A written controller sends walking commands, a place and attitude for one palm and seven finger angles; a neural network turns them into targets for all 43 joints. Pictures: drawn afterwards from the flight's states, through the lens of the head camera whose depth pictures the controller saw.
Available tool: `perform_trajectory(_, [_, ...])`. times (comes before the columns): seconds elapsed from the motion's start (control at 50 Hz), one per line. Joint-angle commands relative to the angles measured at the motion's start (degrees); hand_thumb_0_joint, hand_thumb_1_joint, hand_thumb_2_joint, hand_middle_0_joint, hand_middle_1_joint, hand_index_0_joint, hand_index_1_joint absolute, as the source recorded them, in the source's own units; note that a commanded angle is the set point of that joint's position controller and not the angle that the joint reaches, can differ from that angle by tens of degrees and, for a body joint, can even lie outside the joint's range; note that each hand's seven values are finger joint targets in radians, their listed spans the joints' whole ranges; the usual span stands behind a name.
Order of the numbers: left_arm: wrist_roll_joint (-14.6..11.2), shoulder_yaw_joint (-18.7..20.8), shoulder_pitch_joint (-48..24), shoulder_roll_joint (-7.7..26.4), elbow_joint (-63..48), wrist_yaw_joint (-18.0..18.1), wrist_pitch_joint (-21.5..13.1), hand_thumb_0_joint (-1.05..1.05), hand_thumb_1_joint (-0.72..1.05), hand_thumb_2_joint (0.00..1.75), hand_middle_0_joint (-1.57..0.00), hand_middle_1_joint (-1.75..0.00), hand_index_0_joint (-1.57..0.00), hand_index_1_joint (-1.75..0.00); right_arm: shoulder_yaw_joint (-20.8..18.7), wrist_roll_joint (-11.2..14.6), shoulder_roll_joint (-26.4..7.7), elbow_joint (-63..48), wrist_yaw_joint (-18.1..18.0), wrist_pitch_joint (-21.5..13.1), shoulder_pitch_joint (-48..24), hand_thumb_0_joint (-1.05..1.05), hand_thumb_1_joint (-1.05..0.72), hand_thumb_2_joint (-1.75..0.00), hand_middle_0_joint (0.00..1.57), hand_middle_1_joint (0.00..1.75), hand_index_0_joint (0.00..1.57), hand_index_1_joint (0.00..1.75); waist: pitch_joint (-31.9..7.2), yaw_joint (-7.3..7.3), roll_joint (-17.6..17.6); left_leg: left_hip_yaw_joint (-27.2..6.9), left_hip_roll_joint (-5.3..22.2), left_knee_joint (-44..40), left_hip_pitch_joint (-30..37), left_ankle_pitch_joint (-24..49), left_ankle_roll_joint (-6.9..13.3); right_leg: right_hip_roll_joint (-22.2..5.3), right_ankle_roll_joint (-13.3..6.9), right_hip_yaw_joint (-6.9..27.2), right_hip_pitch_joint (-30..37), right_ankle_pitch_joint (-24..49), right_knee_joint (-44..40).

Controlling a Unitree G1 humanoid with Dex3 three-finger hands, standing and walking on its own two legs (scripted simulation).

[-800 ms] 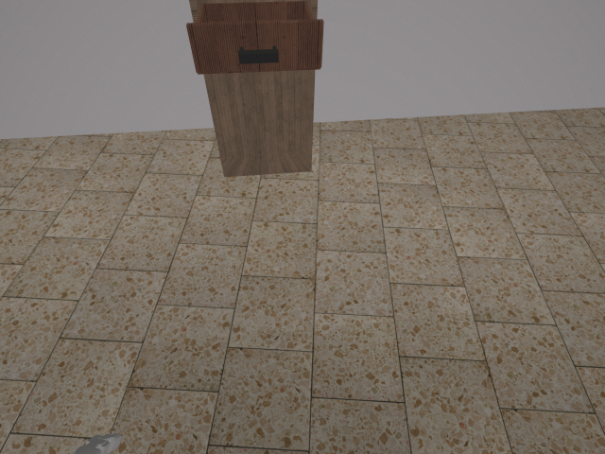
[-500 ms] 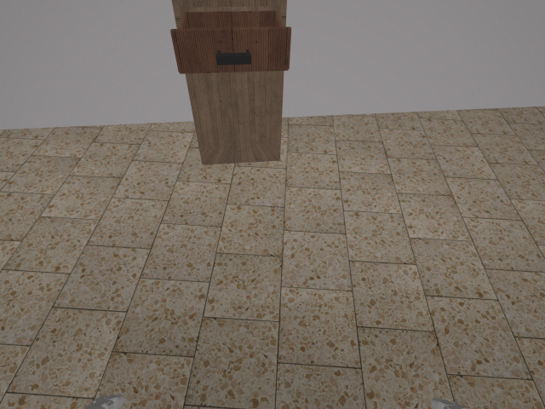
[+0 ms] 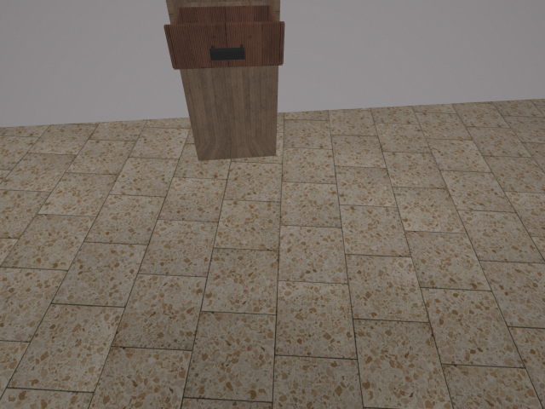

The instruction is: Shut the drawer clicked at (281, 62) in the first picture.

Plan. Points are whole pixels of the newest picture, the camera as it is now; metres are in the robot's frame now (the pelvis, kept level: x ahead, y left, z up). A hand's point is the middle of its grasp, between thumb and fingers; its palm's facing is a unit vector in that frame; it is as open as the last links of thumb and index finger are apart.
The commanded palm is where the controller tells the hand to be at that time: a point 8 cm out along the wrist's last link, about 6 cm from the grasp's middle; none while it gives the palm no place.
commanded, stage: stand and wait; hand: left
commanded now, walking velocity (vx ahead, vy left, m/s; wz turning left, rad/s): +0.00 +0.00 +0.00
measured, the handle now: (227, 50) +1.19 +0.22 -0.02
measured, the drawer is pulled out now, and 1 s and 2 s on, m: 0.30 0.30 0.30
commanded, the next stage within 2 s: look at it before walking up in 0.06 s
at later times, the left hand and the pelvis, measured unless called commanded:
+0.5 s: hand out of the picture +0.08 +0.25 -0.15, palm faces -0.03 -0.94 -0.33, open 7.4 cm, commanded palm none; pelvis +0.00 +0.00 +0.00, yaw +0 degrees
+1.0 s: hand out of the picture +0.05 +0.21 -0.18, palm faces -0.03 -0.97 -0.23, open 7.4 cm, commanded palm none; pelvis +0.04 +0.01 -0.01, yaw -2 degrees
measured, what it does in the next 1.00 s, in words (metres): stands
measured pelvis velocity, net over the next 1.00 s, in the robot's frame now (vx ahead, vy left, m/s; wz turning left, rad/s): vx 0.04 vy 0.01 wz -0.04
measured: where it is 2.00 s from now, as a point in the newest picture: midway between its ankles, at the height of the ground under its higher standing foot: (292, 346)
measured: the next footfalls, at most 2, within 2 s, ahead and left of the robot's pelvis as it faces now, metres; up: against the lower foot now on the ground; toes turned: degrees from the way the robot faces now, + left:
right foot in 1.20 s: +0.15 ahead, -0.12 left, +0.00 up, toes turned -12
left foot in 1.62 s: +0.46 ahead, +0.08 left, +0.00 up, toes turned +2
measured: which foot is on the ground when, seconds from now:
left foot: down 0.00-1.00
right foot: down 0.00-1.00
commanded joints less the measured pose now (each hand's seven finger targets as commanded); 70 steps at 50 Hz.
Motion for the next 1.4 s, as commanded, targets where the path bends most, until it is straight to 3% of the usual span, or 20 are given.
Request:
perform_trajectory(0.0, [0.0, 2.4, -2.7, 11.8, -4.0, 0.7, -1.2, 0.0, 0.9, 0.9, -0.2, -0.3, -0.2, -0.3, -2.3, 0.0, -11.6, -3.8, -0.9, -1.4, -3.2, 0.0, -0.9, -0.9, 0.2, 0.3, 0.2, 0.3, -3.1, 0.07, -0.3, -4.7, 5.6, -3.8, -0.3, 5.6, 2.5, -6.9, -1.6, 6.8, -0.7, 3.9, -5.4])
perform_trajectory(0.72, [0.1, 2.4, -1.9, 11.5, -3.3, 0.8, -1.5, 0.0, 0.9, 0.9, -0.2, -0.3, -0.2, -0.3, -2.2, 0.2, -11.6, -3.3, -1.0, -1.8, -3.6, 0.0, -0.9, -0.9, 0.2, 0.3, 0.2, 0.3, -4.5, 0.21, 0.3, -4.8, 6.3, -4.8, 2.0, 10.4, 2.6, -7.0, -1.2, 6.1, 1.2, 10.1, -5.3])
perform_trajectory(0.76, [0.1, 0.9, 2.7, 4.2, -1.4, 0.9, -0.2, 0.0, 0.9, 0.9, -0.2, -0.3, -0.2, -0.3, -0.5, -0.4, -4.3, -1.6, -0.6, -0.7, 0.3, 0.0, -0.9, -0.9, 0.2, 0.3, 0.2, 0.3, -5.1, 0.3, -0.3, -2.8, 5.5, -3.3, 2.1, 1.0, 1.5, -6.5, -0.4, 6.1, 0.7, -1.2, -5.2])
perform_trajectory(0.8, [0.6, 1.3, 4.4, 4.7, -1.3, 0.4, 0.4, 0.0, 0.9, 0.9, -0.2, -0.3, -0.2, -0.3, -0.9, -0.7, -4.1, -1.4, -0.4, 0.0, 2.2, 0.0, -0.9, -0.9, 0.2, 0.3, 0.2, 0.3, 0.1, 0.46, -2.2, -2.0, 4.1, -2.2, -3.1, -13.3, 1.7, -6.0, -1.5, 8.5, -2.8, -16.5, -6.8])
perform_trajectory(0.86, [0.8, 2.3, 6.4, 4.7, -2.2, -0.3, 0.6, 0.0, 0.9, 0.9, -0.2, -0.3, -0.2, -0.3, -1.4, -1.0, -3.9, -2.3, -0.2, -0.2, 4.1, 0.0, -0.9, -0.9, 0.2, 0.3, 0.2, 0.3, 5.7, 0.42, -2.2, -1.8, 3.6, -0.1, -7.9, -19.4, 2.3, -5.5, -3.4, 11.0, -6.9, -23.1, -6.0])
perform_trajectory(0.92, [0.6, 2.8, 8.6, 3.1, -2.8, -0.5, -0.2, 0.0, 0.9, 0.9, -0.2, -0.3, -0.2, -0.3, -1.9, -0.8, -3.3, -2.7, -0.4, -1.2, 7.3, 0.0, -0.9, -0.9, 0.2, 0.3, 0.2, 0.3, 5.3, -0.19, -1.0, -2.7, 5.0, 1.7, -6.7, -17.4, 3.7, -4.6, -4.7, 10.6, -7.8, -19.2, -1.6])
perform_trajectory(0.98, [0.8, 3.0, 8.6, 0.2, -4.0, -0.7, -1.1, 0.0, 0.9, 0.9, -0.2, -0.3, -0.2, -0.3, -3.0, -0.6, -4.4, -1.9, -0.7, -2.1, 12.4, 0.0, -0.9, -0.9, 0.2, 0.3, 0.2, 0.3, 4.2, -1.88, 7.3, -10.0, 11.2, -2.5, 0.4, -16.4, 7.1, -0.2, -3.4, 4.1, -15.0, -12.9, 11.2])
perform_trajectory(1.0, [0.7, 2.9, 6.9, -1.8, -5.0, -0.8, -1.5, 0.0, 0.9, 0.9, -0.2, -0.3, -0.2, -0.3, -3.5, -0.7, -5.1, -1.1, -1.1, -2.5, 15.9, 0.0, -0.9, -0.9, 0.2, 0.3, 0.2, 0.3, 5.2, -3.11, 11.9, -15.8, 15.8, -6.4, 5.5, -12.2, 9.8, 1.6, -2.3, -0.7, -21.1, -10.2, 19.1])
perform_trajectory(1.02, [0.7, 2.6, 3.4, -2.6, -6.8, -0.7, -2.1, 0.0, 0.9, 0.9, -0.2, -0.3, -0.2, -0.3, -3.8, -0.7, -4.4, 0.0, -1.3, -3.1, 19.8, 0.0, -0.9, -0.9, 0.2, 0.3, 0.2, 0.3, 6.3, -4.86, 13.0, -19.4, 19.3, -8.1, 12.2, -1.2, 12.8, 0.8, -1.5, -2.1, -29.5, -15.7, 25.1])
perform_trajectory(1.04, [0.6, 2.8, 0.6, -2.9, -7.8, -0.7, -2.5, 0.0, 0.9, 0.9, -0.2, -0.3, -0.2, -0.3, -3.8, -0.7, -3.5, 0.8, -1.6, -3.4, 21.7, 0.0, -0.9, -0.9, 0.2, 0.3, 0.2, 0.3, 7.3, -5.47, 11.1, -19.1, 21.4, -7.4, 14.4, 9.5, 14.6, -2.1, -1.2, -1.4, -32.7, -18.2, 27.9])
perform_trajectory(1.06, [0.5, 3.0, -0.3, -3.5, -8.1, -0.9, -2.7, 0.0, 0.9, 0.9, -0.2, -0.3, -0.2, -0.3, -3.7, -0.9, -2.8, 0.9, -1.7, -3.6, 21.4, 0.0, -0.9, -0.9, 0.2, 0.3, 0.2, 0.3, 7.5, -4.96, 9.4, -16.5, 21.7, -6.5, 13.0, 14.5, 14.4, -3.9, -1.2, -1.2, -31.4, -18.8, 27.6])
perform_trajectory(1.1, [0.4, 3.2, 3.2, -5.2, -6.8, -1.5, -2.7, 0.0, 0.9, 0.9, -0.2, -0.3, -0.2, -0.3, -3.6, -1.1, -2.2, 0.3, -1.7, -3.6, 17.6, 0.0, -0.9, -0.9, 0.2, 0.3, 0.2, 0.3, 5.5, -1.82, 7.7, -8.9, 19.0, -4.8, 6.3, 12.6, 11.2, -4.4, -1.4, -3.4, -20.8, -15.9, 19.1])
perform_trajectory(1.14, [0.8, 3.9, 16.5, -5.6, -2.0, -1.7, -2.8, 0.0, 0.9, 0.9, -0.2, -0.3, -0.2, -0.3, -3.4, -0.7, -1.0, -0.1, -1.6, -3.6, 13.6, 0.0, -0.9, -0.9, 0.2, 0.3, 0.2, 0.3, 0.9, 4.87, 3.1, 1.4, 11.4, 8.7, -6.6, 11.0, 6.3, -0.6, -2.1, -7.8, 3.9, -2.2, 6.5])
perform_trajectory(1.16, [1.2, 5.2, 26.5, -0.7, 1.1, -0.9, -3.5, 0.0, 0.9, 0.9, -0.2, -0.3, -0.2, -0.3, -2.9, 0.2, 1.6, -1.1, -1.0, -4.1, 13.0, 0.0, -0.9, -0.9, 0.2, 0.3, 0.2, 0.3, -4.1, 8.72, -8.3, 7.6, 6.3, 25.4, -17.2, 6.2, 3.6, -10.0, -5.8, 6.0, 16.9, -8.7, 0.7])
perform_trajectory(1.18, [0.4, 6.2, 33.1, 4.5, 2.5, 0.2, -4.1, 0.0, 0.9, 0.9, -0.2, -0.3, -0.2, -0.3, -2.4, 0.4, 4.3, -4.0, -0.5, -4.5, 9.9, 0.0, -0.9, -0.9, 0.2, 0.3, 0.2, 0.3, -5.5, 9.74, -19.5, 8.7, 1.3, 40.4, -28.8, -16.5, 2.1, -23.9, -11.2, 29.4, 21.4, -6.3, -10.3])
perform_trajectory(1.2, [0.0, 5.9, 31.3, 4.0, 2.8, 0.6, -3.7, 0.0, 0.9, 0.9, -0.2, -0.3, -0.2, -0.3, -3.1, 0.1, 3.4, -4.7, -0.5, -4.4, 5.1, 0.0, -0.9, -0.9, 0.2, 0.3, 0.2, 0.3, -1.3, 9.52, -12.0, 3.5, 3.5, 47.5, -32.3, -17.8, 2.5, -25.1, -13.8, 32.3, 16.6, -6.2, -11.6])
perform_trajectory(1.24, [0.6, 4.5, 23.4, -0.9, 0.8, 1.1, -3.8, 0.0, 0.9, 0.9, -0.2, -0.3, -0.2, -0.3, -3.4, -0.4, 5.6, -4.5, -0.2, -3.9, 3.3, 0.0, -0.9, -0.9, 0.2, 0.3, 0.2, 0.3, 6.3, 5.52, -4.6, 1.3, 7.3, 49.8, -34.6, -9.8, 2.1, -22.7, -12.9, 24.4, 6.8, -4.4, -11.8])
perform_trajectory(1.28, [1.0, 3.8, 19.6, -4.0, 0.1, 1.5, -4.2, 0.0, 0.9, 0.9, -0.2, -0.3, -0.2, -0.3, -3.6, -0.8, 7.6, -2.5, 0.3, -3.0, 7.1, 0.0, -0.9, -0.9, 0.2, 0.3, 0.2, 0.3, 4.7, 2.09, -2.0, 2.4, 8.3, 45.7, -30.3, -5.7, 1.0, -19.2, -10.9, 14.7, 3.5, 1.9, -12.2])
perform_trajectory(1.34, [1.0, 3.5, 19.1, -4.7, 0.6, 1.4, -4.9, 0.0, 0.9, 0.9, -0.2, -0.3, -0.2, -0.3, -3.9, -0.7, 8.8, -2.9, 0.8, -1.9, 7.6, 0.0, -0.9, -0.9, 0.2, 0.3, 0.2, 0.3, 4.3, 0.24, -4.7, 5.0, 7.8, 39.0, -29.3, -1.6, -0.3, -15.5, -9.2, 5.5, 2.3, 10.5, -12.9])
perform_trajectory(1.38, [1.1, 3.4, 20.0, -4.6, 1.4, 1.5, -5.2, 0.0, 0.9, 0.9, -0.2, -0.3, -0.2, -0.3, -4.0, -0.5, 9.4, -4.4, 1.4, -2.0, 4.5, 0.0, -0.9, -0.9, 0.2, 0.3, 0.2, 0.3, 5.0, 0.54, -4.3, 6.2, 7.4, 33.6, -29.4, 0.8, -0.3, -14.5, -8.9, 3.7, 3.4, 14.4, -13.1])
